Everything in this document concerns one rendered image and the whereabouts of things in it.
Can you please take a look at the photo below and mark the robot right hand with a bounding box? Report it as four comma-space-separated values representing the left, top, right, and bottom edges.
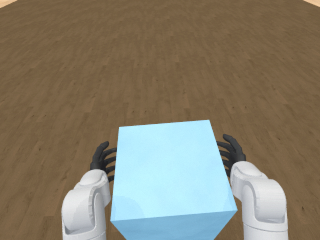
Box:
216, 134, 246, 178

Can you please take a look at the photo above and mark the left robot forearm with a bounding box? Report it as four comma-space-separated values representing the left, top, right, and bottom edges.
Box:
61, 169, 111, 240

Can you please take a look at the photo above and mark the robot left hand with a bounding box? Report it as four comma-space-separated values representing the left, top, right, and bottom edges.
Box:
89, 141, 117, 182

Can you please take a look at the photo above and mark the carton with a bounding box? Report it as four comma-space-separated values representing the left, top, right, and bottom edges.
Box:
110, 120, 238, 240

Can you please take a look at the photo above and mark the right robot forearm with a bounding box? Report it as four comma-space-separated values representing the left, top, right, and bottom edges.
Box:
230, 161, 289, 240

